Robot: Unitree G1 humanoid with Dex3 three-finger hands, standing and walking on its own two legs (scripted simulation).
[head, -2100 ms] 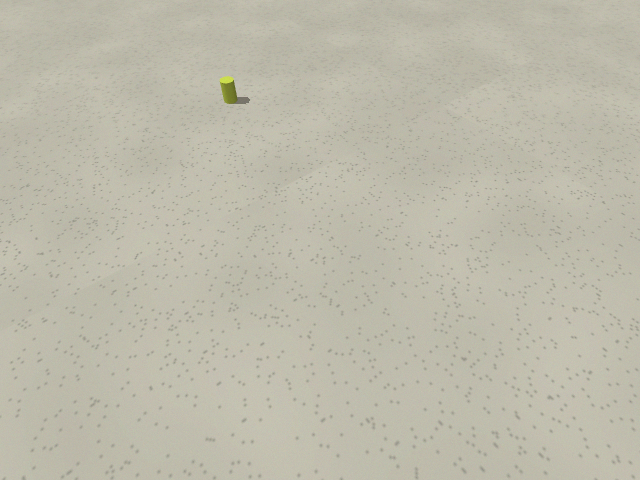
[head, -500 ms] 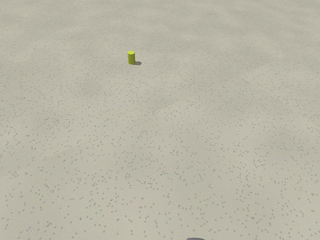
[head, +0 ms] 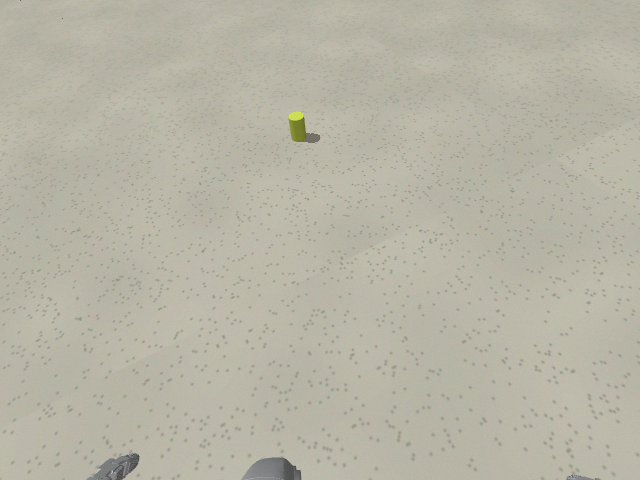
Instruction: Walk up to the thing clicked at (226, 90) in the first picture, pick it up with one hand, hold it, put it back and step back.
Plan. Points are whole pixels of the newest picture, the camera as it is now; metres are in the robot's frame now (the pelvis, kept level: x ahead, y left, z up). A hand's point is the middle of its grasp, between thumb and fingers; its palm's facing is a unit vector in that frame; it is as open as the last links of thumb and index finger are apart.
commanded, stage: walk up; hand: left
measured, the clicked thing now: (297, 126) +1.78 +0.18 -0.71
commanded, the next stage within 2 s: none
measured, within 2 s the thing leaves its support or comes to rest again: neither
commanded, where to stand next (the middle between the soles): +1.45 -0.02 m, yaw +0 degrees
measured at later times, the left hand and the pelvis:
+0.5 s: hand (173, 319) +0.40 +0.30 -0.14, palm faces -0.07 -0.94 -0.32, open 7.4 cm; pelvis +0.31 +0.02 +0.00, yaw -1 degrees
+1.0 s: hand (221, 213) +0.63 +0.24 -0.11, palm faces +0.01 -0.92 -0.39, open 7.4 cm; pelvis +0.58 -0.04 +0.01, yaw +1 degrees
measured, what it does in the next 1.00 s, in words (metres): walks ahead: left foot, then right foot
